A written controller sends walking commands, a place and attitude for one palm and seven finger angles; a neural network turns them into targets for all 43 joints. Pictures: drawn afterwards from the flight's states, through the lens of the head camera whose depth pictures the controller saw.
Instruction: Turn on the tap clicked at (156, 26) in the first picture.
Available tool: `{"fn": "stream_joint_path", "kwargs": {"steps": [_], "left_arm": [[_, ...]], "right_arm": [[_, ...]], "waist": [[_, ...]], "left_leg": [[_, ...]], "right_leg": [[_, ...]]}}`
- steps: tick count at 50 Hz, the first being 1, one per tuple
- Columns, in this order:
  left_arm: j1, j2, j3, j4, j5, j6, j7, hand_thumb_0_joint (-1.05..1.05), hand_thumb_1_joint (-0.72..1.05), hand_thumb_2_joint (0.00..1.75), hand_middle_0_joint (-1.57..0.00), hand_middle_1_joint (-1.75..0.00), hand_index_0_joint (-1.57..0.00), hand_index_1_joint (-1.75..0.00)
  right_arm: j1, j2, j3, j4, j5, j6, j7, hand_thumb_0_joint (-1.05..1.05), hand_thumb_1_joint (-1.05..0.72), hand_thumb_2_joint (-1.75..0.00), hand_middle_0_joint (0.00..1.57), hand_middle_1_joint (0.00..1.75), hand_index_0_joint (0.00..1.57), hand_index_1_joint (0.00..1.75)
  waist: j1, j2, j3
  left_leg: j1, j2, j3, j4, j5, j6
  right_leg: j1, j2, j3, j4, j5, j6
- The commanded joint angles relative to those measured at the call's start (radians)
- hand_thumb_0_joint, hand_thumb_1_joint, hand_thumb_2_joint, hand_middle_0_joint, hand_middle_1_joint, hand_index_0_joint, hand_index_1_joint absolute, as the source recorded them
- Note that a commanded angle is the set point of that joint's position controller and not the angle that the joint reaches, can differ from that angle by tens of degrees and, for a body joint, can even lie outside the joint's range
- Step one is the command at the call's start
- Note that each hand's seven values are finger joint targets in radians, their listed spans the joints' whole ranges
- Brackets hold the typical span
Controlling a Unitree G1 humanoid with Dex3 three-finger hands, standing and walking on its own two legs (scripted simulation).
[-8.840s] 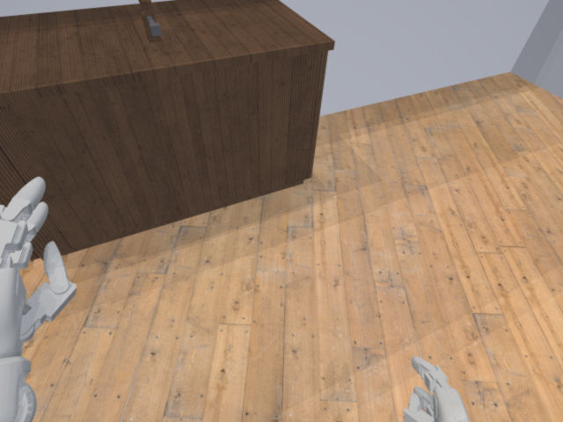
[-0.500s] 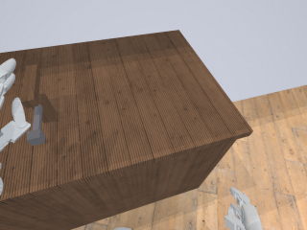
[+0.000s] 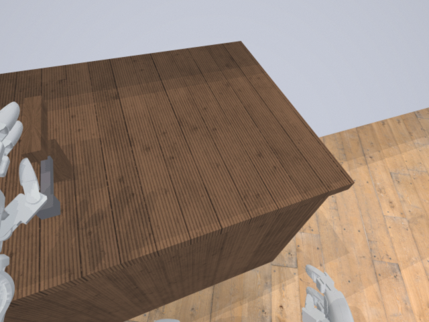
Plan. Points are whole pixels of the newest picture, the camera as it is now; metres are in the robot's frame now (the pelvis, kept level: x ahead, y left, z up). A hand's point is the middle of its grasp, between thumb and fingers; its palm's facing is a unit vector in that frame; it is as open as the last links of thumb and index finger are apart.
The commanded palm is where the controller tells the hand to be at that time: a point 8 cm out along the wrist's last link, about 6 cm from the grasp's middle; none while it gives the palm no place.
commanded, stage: come to a stop and stand still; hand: left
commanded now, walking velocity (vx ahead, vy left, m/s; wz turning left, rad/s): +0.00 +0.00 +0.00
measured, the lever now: (47, 206) +0.25 +0.31 +0.07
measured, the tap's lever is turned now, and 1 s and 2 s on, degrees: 0 0 0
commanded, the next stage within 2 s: look again from close up in 0.28 s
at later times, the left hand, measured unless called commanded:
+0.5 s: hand (51, 196) +0.23 +0.25 +0.16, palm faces +0.38 -0.84 -0.38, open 7.4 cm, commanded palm +0.17 +0.28 +0.18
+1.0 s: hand (58, 206) +0.22 +0.23 +0.16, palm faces +0.37 -0.84 -0.40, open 7.4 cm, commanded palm +0.15 +0.27 +0.18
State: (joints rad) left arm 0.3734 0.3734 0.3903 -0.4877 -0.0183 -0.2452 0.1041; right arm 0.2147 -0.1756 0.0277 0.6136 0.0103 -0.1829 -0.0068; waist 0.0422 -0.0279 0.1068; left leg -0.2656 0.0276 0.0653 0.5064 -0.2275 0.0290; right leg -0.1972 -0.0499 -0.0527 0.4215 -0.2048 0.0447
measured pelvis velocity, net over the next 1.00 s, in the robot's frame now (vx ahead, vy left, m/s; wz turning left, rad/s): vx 0.00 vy -0.01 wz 0.02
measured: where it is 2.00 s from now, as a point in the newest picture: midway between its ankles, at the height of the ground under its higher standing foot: outside the picture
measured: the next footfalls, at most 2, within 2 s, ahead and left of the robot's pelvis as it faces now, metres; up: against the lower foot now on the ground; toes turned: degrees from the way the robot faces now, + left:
left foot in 1.76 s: -0.09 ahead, +0.06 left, +0.00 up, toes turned +2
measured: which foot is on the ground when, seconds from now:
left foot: down 0.00-1.00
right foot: down 0.00-1.00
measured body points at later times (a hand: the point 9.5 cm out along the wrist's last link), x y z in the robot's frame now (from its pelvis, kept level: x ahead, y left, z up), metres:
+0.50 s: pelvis +0.01 +0.00 +0.00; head +0.05 +0.03 +0.45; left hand +0.21 +0.29 +0.18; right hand +0.20 -0.22 -0.07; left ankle +0.03 +0.10 -0.74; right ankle +0.01 -0.15 -0.74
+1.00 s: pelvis +0.00 -0.01 +0.00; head +0.04 +0.00 +0.45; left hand +0.19 +0.27 +0.19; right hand +0.18 -0.23 -0.07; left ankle +0.03 +0.10 -0.74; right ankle +0.01 -0.15 -0.74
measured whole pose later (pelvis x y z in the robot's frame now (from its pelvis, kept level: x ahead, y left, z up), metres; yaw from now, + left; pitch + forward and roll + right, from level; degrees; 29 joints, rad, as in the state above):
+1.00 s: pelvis +0.00 -0.01 +0.00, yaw +1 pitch -1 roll -1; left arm 0.43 0.38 0.36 -0.51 -0.04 -0.21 0.11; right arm 0.19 -0.19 0.01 0.55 0.02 -0.11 -0.02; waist 0.02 -0.02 0.10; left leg -0.25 0.03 0.05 0.46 -0.19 0.01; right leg -0.19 -0.04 -0.07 0.40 -0.19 0.03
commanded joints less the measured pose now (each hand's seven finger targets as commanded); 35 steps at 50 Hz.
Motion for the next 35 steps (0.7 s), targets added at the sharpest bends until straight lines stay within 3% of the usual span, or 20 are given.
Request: {"fn": "stream_joint_path", "kwargs": {"steps": [1,3,4,8,9,13,14,18,19,20,22,23,24,28,29,33,34,35], "left_arm": [[-0.044,0.144,0.057,-0.165,-0.003,-0.039,0.009,0.00,0.90,0.90,-0.20,-0.30,-0.20,-0.30],[-0.046,0.173,0.092,-0.178,-0.003,-0.032,0.016,0.00,0.90,0.90,-0.20,-0.30,-0.20,-0.30],[-0.044,0.139,0.060,-0.173,-0.011,-0.034,0.009,0.00,0.90,0.90,-0.20,-0.30,-0.20,-0.30],[-0.060,0.188,0.099,-0.256,-0.011,-0.031,0.018,0.00,0.90,0.90,-0.20,-0.30,-0.20,-0.30],[-0.033,0.149,0.068,-0.228,-0.018,-0.031,0.012,0.00,0.90,0.90,-0.20,-0.30,-0.20,-0.30],[-0.029,0.169,0.087,-0.243,-0.014,-0.022,0.021,0.00,0.90,0.90,-0.20,-0.30,-0.20,-0.30],[-0.012,0.133,0.052,-0.213,-0.020,-0.021,0.014,0.00,0.90,0.90,-0.20,-0.30,-0.20,-0.30],[-0.025,0.166,0.079,-0.216,-0.014,-0.013,0.024,0.00,0.90,0.90,-0.20,-0.30,-0.20,-0.30],[-0.012,0.124,0.038,-0.190,-0.020,-0.015,0.016,0.00,0.90,0.90,-0.20,-0.30,-0.20,-0.30],[-0.023,0.155,0.059,-0.207,-0.020,-0.014,0.018,0.00,0.90,0.90,-0.20,-0.30,-0.20,-0.30],[-0.025,0.149,0.053,-0.215,-0.020,-0.014,0.019,0.00,0.90,0.90,-0.20,-0.30,-0.20,-0.30],[-0.024,0.174,0.078,-0.223,-0.015,-0.010,0.028,0.00,0.90,0.90,-0.20,-0.30,-0.20,-0.30],[-0.002,0.133,0.044,-0.190,-0.023,-0.013,0.021,0.00,0.90,0.90,-0.20,-0.30,-0.20,-0.30],[-0.014,0.185,0.087,-0.222,-0.017,-0.013,0.031,0.00,0.90,0.90,-0.20,-0.30,-0.20,-0.30],[0.006,0.147,0.058,-0.187,-0.024,-0.015,0.024,0.00,0.90,0.90,-0.20,-0.30,-0.20,-0.30],[0.008,0.180,0.087,-0.204,-0.021,-0.011,0.030,0.00,0.90,0.90,-0.20,-0.30,-0.20,-0.30],[0.019,0.141,0.054,-0.178,-0.026,-0.015,0.022,0.00,0.90,0.90,-0.20,-0.30,-0.20,-0.30],[0.003,0.159,0.064,-0.193,-0.026,-0.014,0.023,0.00,0.90,0.90,-0.20,-0.30,-0.20,-0.30]], "right_arm": [[-0.074,-0.147,-0.065,-0.166,0.000,-0.039,-0.011,0.00,-0.90,-0.90,0.20,0.30,0.20,0.30],[-0.101,-0.143,-0.059,-0.172,0.004,-0.027,-0.016,0.00,-0.90,-0.90,0.20,0.30,0.20,0.30],[-0.084,-0.142,-0.058,-0.175,-0.003,-0.018,-0.016,0.00,-0.90,-0.90,0.20,0.30,0.20,0.30],[-0.117,-0.138,-0.056,-0.195,0.004,-0.010,-0.019,0.00,-0.90,-0.90,0.20,0.30,0.20,0.30],[-0.096,-0.137,-0.055,-0.193,-0.003,-0.003,-0.019,0.00,-0.90,-0.90,0.20,0.30,0.20,0.30],[-0.109,-0.142,-0.059,-0.196,0.004,0.005,-0.020,0.00,-0.90,-0.90,0.20,0.30,0.20,0.30],[-0.090,-0.144,-0.058,-0.194,-0.002,0.011,-0.019,0.00,-0.90,-0.90,0.20,0.30,0.20,0.30],[-0.111,-0.146,-0.060,-0.200,0.006,0.017,-0.023,0.00,-0.90,-0.90,0.20,0.30,0.20,0.30],[-0.091,-0.148,-0.059,-0.195,-0.001,0.024,-0.023,0.00,-0.90,-0.90,0.20,0.30,0.20,0.30],[-0.093,-0.150,-0.065,-0.202,0.003,0.023,-0.024,0.00,-0.90,-0.90,0.20,0.30,0.20,0.30],[-0.091,-0.150,-0.066,-0.202,0.004,0.024,-0.026,0.00,-0.90,-0.90,0.20,0.30,0.20,0.30],[-0.115,-0.148,-0.061,-0.202,0.008,0.024,-0.029,0.00,-0.90,-0.90,0.20,0.30,0.20,0.30],[-0.095,-0.149,-0.059,-0.198,0.001,0.030,-0.028,0.00,-0.90,-0.90,0.20,0.30,0.20,0.30],[-0.113,-0.148,-0.062,-0.199,0.009,0.025,-0.033,0.00,-0.90,-0.90,0.20,0.30,0.20,0.30],[-0.094,-0.147,-0.058,-0.196,0.001,0.029,-0.032,0.00,-0.90,-0.90,0.20,0.30,0.20,0.30],[-0.110,-0.148,-0.064,-0.197,0.012,0.024,-0.033,0.00,-0.90,-0.90,0.20,0.30,0.20,0.30],[-0.090,-0.152,-0.063,-0.189,0.004,0.028,-0.032,0.00,-0.90,-0.90,0.20,0.30,0.20,0.30],[-0.091,-0.151,-0.069,-0.196,0.007,0.026,-0.032,0.00,-0.90,-0.90,0.20,0.30,0.20,0.30]], "waist": [[-0.018,0.073,-0.189],[-0.018,0.077,-0.207],[-0.019,0.074,-0.211],[-0.017,0.140,-0.244],[-0.015,0.119,-0.246],[-0.019,0.138,-0.251],[-0.019,0.120,-0.244],[-0.021,0.122,-0.235],[-0.021,0.097,-0.229],[-0.021,0.101,-0.227],[-0.022,0.097,-0.223],[-0.022,0.096,-0.228],[-0.021,0.082,-0.221],[-0.021,0.109,-0.215],[-0.022,0.077,-0.213],[-0.023,0.097,-0.212],[-0.023,0.077,-0.207],[-0.025,0.088,-0.199]], "left_leg": [[0.049,0.064,-0.101,-0.133,0.081,-0.006],[0.091,0.062,-0.095,-0.132,0.136,-0.009],[0.081,0.065,-0.101,-0.132,0.160,-0.006],[0.127,0.067,-0.097,-0.118,0.274,-0.013],[0.119,0.072,-0.101,-0.114,0.284,-0.007],[0.139,0.072,-0.096,-0.105,0.320,-0.017],[0.124,0.072,-0.096,-0.108,0.311,-0.013],[0.119,0.071,-0.098,-0.120,0.251,-0.016],[0.103,0.071,-0.099,-0.124,0.225,-0.012],[0.097,0.074,-0.105,-0.127,0.212,-0.011],[0.088,0.069,-0.103,-0.124,0.184,-0.011],[0.098,0.068,-0.103,-0.131,0.187,-0.013],[0.084,0.068,-0.105,-0.133,0.167,-0.008],[0.079,0.066,-0.105,-0.140,0.121,-0.007],[0.068,0.063,-0.103,-0.138,0.114,-0.004],[0.081,0.063,-0.104,-0.133,0.130,-0.005],[0.068,0.063,-0.106,-0.136,0.109,-0.002],[0.063,0.064,-0.105,-0.137,0.095,-0.002]], "right_leg": [[0.055,-0.002,0.028,-0.033,0.111,-0.054],[0.044,-0.002,0.030,-0.028,0.137,-0.054],[0.057,-0.001,0.018,-0.030,0.147,-0.053],[0.078,-0.007,0.017,-0.009,0.202,-0.056],[0.083,-0.006,0.010,-0.020,0.203,-0.054],[0.087,-0.015,0.019,-0.019,0.231,-0.059],[0.085,-0.012,0.012,-0.031,0.227,-0.057],[0.089,-0.023,0.024,-0.037,0.215,-0.060],[0.089,-0.019,0.016,-0.049,0.204,-0.059],[0.100,-0.025,0.025,-0.049,0.206,-0.060],[0.103,-0.033,0.031,-0.053,0.203,-0.063],[0.098,-0.031,0.026,-0.049,0.194,-0.061],[0.096,-0.027,0.021,-0.061,0.181,-0.061],[0.095,-0.035,0.033,-0.061,0.156,-0.063],[0.097,-0.029,0.025,-0.072,0.154,-0.062],[0.093,-0.039,0.036,-0.066,0.160,-0.064],[0.089,-0.032,0.028,-0.075,0.142,-0.064],[0.092,-0.036,0.038,-0.075,0.141,-0.064]]}}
